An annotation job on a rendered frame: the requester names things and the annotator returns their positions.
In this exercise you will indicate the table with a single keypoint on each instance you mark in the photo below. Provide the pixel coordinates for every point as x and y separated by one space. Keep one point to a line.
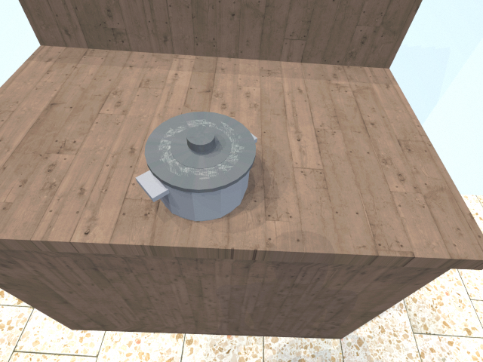
348 210

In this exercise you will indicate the knob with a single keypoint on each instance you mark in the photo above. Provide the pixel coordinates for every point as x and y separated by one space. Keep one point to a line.
200 139

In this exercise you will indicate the lid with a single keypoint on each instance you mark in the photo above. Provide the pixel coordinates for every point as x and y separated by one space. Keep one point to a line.
173 163

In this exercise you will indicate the pot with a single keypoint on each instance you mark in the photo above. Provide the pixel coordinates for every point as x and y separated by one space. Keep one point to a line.
195 206

